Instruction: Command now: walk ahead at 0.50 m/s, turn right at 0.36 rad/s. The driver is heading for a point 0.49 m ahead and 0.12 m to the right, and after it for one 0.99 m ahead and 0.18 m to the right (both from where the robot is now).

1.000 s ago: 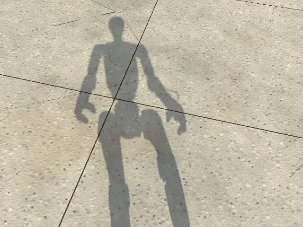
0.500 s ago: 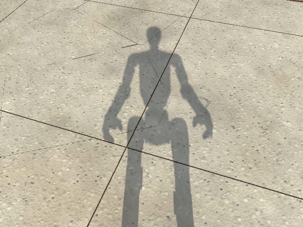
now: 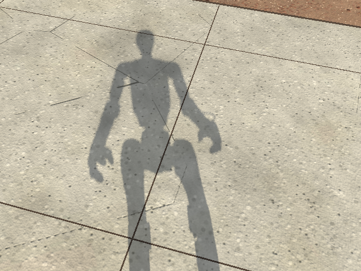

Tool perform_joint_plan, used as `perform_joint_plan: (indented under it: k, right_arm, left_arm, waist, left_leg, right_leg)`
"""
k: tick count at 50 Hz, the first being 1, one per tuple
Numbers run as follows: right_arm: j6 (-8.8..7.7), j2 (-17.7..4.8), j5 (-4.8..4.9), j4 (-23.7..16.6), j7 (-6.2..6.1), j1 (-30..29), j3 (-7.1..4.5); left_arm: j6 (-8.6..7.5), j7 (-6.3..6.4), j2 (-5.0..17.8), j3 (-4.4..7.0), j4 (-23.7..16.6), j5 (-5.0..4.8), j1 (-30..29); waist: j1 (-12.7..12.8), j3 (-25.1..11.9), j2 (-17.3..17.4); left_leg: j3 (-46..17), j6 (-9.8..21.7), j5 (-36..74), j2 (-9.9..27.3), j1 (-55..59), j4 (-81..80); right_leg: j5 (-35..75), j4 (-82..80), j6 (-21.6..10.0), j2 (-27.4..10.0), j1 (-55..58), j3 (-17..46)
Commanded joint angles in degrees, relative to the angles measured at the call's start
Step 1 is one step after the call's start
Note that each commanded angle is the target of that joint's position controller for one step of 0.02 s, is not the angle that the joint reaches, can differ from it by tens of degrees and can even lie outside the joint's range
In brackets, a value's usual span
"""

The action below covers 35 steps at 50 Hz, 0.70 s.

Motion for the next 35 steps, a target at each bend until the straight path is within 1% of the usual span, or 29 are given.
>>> perform_joint_plan:
  k: [1,2,4,6,8,9,11,13,14,15,16,17,18,19,20,21,22,23,24,25,26,28,29,31,33,35]
  right_arm:
    - [-1.77,-5.8,-0.3,-1.4,0.02,-0.3,-1.79]
    - [-2.01,-6.3,-0.5,-0.9,-0.12,-0.3,-2.03]
    - [-2.03,-7.0,-0.73,0.3,-0.63,0.6,-2.37]
    - [-1.75,-7.7,-0.63,1.1,-1.13,1.0,-2.56]
    - [-1.39,-8.7,-0.31,1.7,-1.54,1.9,-2.81]
    - [-1.14,-9.3,-0.11,2.2,-1.71,3.1,-3.0]
    - [-0.39,-10.2,0.38,3.3,-1.89,5.3,-3.38]
    - [0.59,-10.8,0.99,4.2,-1.93,6.6,-3.75]
    - [1.09,-11.3,1.3,4.5,-1.99,6.8,-3.93]
    - [1.54,-11.9,1.49,4.4,-2.12,6.2,-4.11]
    - [1.96,-12.8,1.67,4.2,-2.34,5.6,-4.35]
    - [2.44,-13.5,1.84,4.0,-2.57,4.9,-4.53]
    - [2.89,-13.8,2.05,3.8,-2.73,3.8,-4.46]
    - [2.7,-12.7,1.76,3.3,-2.95,3.8,-3.89]
    - [1.5,-5.0,-0.67,0.3,-2.41,7.8,-1.57]
    - [-1.06,-5.4,0.52,-0.8,-1.58,6.3,-0.75]
    - [-2.52,-9.3,2.95,-2.4,-0.81,-0.5,-1.79]
    - [-3.3,-8.9,2.97,-2.9,-0.76,-2.1,-1.51]
    - [-3.46,-8.9,1.45,-2.1,-1.23,-2.1,-1.73]
    - [-2.93,-9.7,0.49,-1.7,-1.44,-1.4,-2.3]
    - [-2.14,-9.7,0.24,-1.6,-1.32,-0.5,-2.49]
    - [-0.91,-8.0,-0.12,-1.6,-1.27,0.5,-2.18]
    - [-0.49,-7.1,-0.15,-1.5,-1.23,0.0,-1.83]
    - [-0.25,-5.6,0.0,-1.9,-0.97,-3.1,-1.03]
    - [-0.38,-4.8,0.55,-2.4,-0.51,-6.8,-0.49]
    - [-0.58,-4.9,1.28,-3.0,0.03,-9.8,-0.23]
  left_arm:
    - [1.09,0.41,2.7,1.3,-3.1,0.04,2.2]
    - [1.44,0.55,2.5,1.42,-3.7,0.15,1.3]
    - [1.51,0.46,2.4,1.56,-4.8,0.45,-1.3]
    - [1.04,-0.23,1.7,1.4,-5.7,0.57,-4.0]
    - [0.71,-1.07,0.8,0.95,-7.0,0.73,-8.2]
    - [0.65,-1.44,0.4,0.69,-7.9,0.81,-10.5]
    - [0.66,-2.09,0.1,0.44,-9.8,0.76,-14.1]
    - [0.7,-2.73,0.4,0.46,-11.6,0.69,-16.5]
    - [0.73,-3.05,0.7,0.58,-12.4,0.67,-17.0]
    - [0.81,-3.3,1.3,0.89,-12.9,0.64,-16.6]
    - [0.96,-3.41,2.3,1.4,-13.2,0.61,-15.1]
    - [1.13,-3.39,3.7,2.24,-12.7,0.51,-11.4]
    - [1.2,-3.1,6.1,3.68,-11.1,0.31,-4.0]
    - [1.52,-2.13,10.2,5.79,-8.7,0.3,5.7]
    - [1.69,-1.08,17.1,7.22,-8.1,-0.03,7.7]
    - [0.66,-1.47,15.8,6.22,-10.3,0.57,8.1]
    - [-0.04,-1.74,11.3,4.94,-10.0,1.0,6.9]
    - [-0.48,-1.7,9.4,4.39,-10.0,0.69,4.1]
    - [-0.53,-1.59,7.4,3.79,-10.7,0.56,-0.2]
    - [-0.52,-1.35,5.5,3.09,-11.8,1.05,-3.2]
    - [-0.5,-1.11,5.2,2.91,-12.6,1.5,-4.4]
    - [-0.76,-0.53,6.1,3.12,-12.7,1.33,-4.4]
    - [-0.9,-0.16,6.5,3.12,-12.2,1.42,-3.9]
    - [-1.03,0.38,6.4,2.93,-11.1,1.44,-2.4]
    - [-1.1,0.48,6.5,2.74,-10.2,1.45,-1.0]
    - [-1.35,0.32,7.1,2.71,-9.1,1.52,0.8]
  waist:
    - [0.7,-1.2,7.7]
    - [0.9,-0.6,7.1]
    - [0.5,0.2,6.1]
    - [-0.2,0.7,5.7]
    - [-1.8,1.7,5.0]
    - [-2.8,2.4,4.5]
    - [-4.3,3.6,4.0]
    - [-4.8,4.3,4.2]
    - [-4.5,4.1,4.6]
    - [-3.6,3.3,5.3]
    - [-2.3,1.5,6.6]
    - [0.1,-1.2,7.7]
    - [4.5,-5.2,7.3]
    - [9.2,-10.3,4.7]
    - [4.7,-14.2,-10.2]
    - [5.2,-23.7,-8.1]
    - [7.3,-17.7,-3.3]
    - [5.5,-11.4,-1.4]
    - [2.7,-7.4,1.9]
    - [0.5,-5.5,1.2]
    - [-0.8,-5.0,0.4]
    - [-1.8,-4.5,0.4]
    - [-1.7,-4.0,0.2]
    - [-0.1,-2.8,-0.9]
    - [2.0,-1.8,-1.9]
    - [3.8,-0.8,-2.1]
  left_leg:
    - [-12.0,8.7,5.9,15.9,5.3,-17.1]
    - [-9.9,8.8,7.9,15.9,5.2,-17.7]
    - [-6.0,8.6,11.3,15.5,6.9,-18.0]
    - [-1.8,7.6,12.9,14.3,8.3,-18.2]
    - [1.3,6.8,13.2,14.0,9.3,-18.4]
    - [2.1,6.7,13.3,14.6,10.6,-18.4]
    - [3.1,6.6,14.4,16.1,15.0,-17.5]
    - [3.9,6.1,17.4,17.5,19.9,-15.3]
    - [4.5,5.6,21.1,18.0,21.8,-13.5]
    - [5.3,5.0,28.7,18.2,22.9,-10.8]
    - [6.1,4.3,38.8,18.1,23.8,-6.9]
    - [6.8,3.6,47.9,17.8,23.7,-0.7]
    - [8.1,2.2,51.1,16.2,21.2,9.6]
    - [8.7,-0.4,41.4,13.8,10.9,24.4]
    - [7.2,-4.3,-6.0,4.6,-14.8,45.6]
    - [-7.6,-4.5,-26.1,-1.9,-25.3,55.7]
    - [-11.2,-3.1,-21.3,1.6,-31.2,56.2]
    - [-10.6,-2.0,-16.1,4.1,-31.1,51.6]
    - [-10.3,-2.1,-12.6,6.3,-27.5,46.3]
    - [-10.4,-2.6,-10.3,7.6,-23.1,42.7]
    - [-10.4,-3.2,-9.0,8.0,-20.0,40.9]
    - [-9.0,-4.9,-6.7,7.8,-18.2,36.3]
    - [-8.2,-5.7,-3.8,7.8,-18.4,33.3]
    - [-7.3,-6.3,4.5,7.9,-18.4,24.7]
    - [-6.5,-5.7,13.0,7.2,-16.6,16.7]
    - [-5.9,-4.8,18.2,6.4,-15.9,11.9]
  right_leg:
    - [5.6,0.1,1.0,-4.5,-7.5,3.2]
    - [7.8,-1.1,1.3,-4.6,-8.8,3.7]
    - [13.4,-5.8,1.8,-4.6,-11.9,4.4]
    - [19.8,-13.0,1.7,-4.2,-11.8,3.2]
    - [24.2,-19.9,1.3,-3.6,-10.6,0.5]
    - [24.9,-22.3,1.0,-3.4,-10.7,-0.7]
    - [23.6,-25.9,0.1,-3.2,-12.4,-1.9]
    - [19.9,-28.2,-1.0,-2.6,-14.2,-3.3]
    - [17.2,-29.0,-1.8,-2.0,-13.9,-4.3]
    - [14.4,-29.6,-2.8,-0.7,-11.9,-5.7]
    - [11.3,-29.5,-3.9,1.2,-8.4,-7.5]
    - [8.4,-29.2,-5.2,3.6,-2.8,-9.2]
    - [9.5,-32.0,-7.0,6.2,7.4,-10.1]
    - [12.7,-35.0,-9.6,5.8,24.2,-5.7]
    - [9.4,-37.1,-18.4,-9.0,44.1,22.4]
    - [2.2,-46.9,-25.2,-16.5,51.8,46.5]
    - [4.0,-49.0,-21.3,-14.9,48.9,38.8]
    - [7.7,-48.9,-19.0,-12.4,40.9,30.6]
    - [13.1,-49.1,-16.9,-9.9,32.2,24.5]
    - [18.7,-50.2,-16.1,-8.1,25.5,20.4]
    - [21.1,-51.5,-16.1,-7.1,21.6,19.0]
    - [26.6,-52.8,-16.4,-6.2,17.3,15.3]
    - [28.5,-53.5,-16.0,-5.7,16.3,12.7]
    - [29.2,-54.4,-14.1,-4.2,15.6,8.1]
    - [26.0,-54.7,-12.1,-3.1,15.5,4.9]
    - [21.0,-55.8,-11.4,-4.4,17.0,4.6]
